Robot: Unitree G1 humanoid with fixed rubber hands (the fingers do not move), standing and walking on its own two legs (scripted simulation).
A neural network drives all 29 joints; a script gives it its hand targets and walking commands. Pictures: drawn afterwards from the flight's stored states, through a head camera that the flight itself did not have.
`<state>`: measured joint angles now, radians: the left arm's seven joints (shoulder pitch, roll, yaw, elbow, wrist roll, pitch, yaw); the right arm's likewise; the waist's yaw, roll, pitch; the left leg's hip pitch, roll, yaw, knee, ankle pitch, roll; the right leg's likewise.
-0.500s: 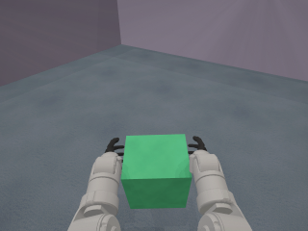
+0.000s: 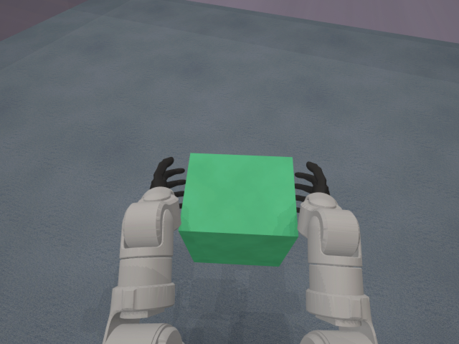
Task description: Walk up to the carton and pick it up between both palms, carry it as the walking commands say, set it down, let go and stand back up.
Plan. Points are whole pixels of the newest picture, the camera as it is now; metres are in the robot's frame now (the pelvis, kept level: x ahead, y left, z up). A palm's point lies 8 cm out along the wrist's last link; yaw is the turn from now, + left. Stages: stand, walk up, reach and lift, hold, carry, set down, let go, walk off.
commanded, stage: carry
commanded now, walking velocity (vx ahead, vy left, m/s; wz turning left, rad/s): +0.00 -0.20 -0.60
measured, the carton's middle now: (238, 214) +0.35 -0.02 +0.00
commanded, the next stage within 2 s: none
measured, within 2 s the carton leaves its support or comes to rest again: neither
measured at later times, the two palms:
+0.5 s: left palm (234, 203) +0.30 -0.01 +0.11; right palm (415, 232) +0.24 -0.26 +0.12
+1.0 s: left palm (383, 235) +0.24 -0.22 +0.11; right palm out of the picture +0.12 -0.45 +0.11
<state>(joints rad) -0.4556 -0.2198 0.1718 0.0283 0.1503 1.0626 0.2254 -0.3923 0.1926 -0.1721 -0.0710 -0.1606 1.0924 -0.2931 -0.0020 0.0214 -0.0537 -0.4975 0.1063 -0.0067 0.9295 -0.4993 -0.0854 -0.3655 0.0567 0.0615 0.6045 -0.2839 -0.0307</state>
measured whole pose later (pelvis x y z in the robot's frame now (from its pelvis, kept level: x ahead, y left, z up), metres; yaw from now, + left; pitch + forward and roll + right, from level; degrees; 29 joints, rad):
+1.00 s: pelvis -0.10 -0.20 +0.00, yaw -26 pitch +6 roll +1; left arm -0.42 -0.21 0.14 -0.17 0.14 1.22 0.25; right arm -0.36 0.18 -0.11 -0.22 -0.10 1.24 -0.32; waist -0.01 -0.06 -0.10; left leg -0.33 0.00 0.12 0.53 -0.34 -0.05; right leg -0.53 0.12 0.08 0.48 -0.07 -0.03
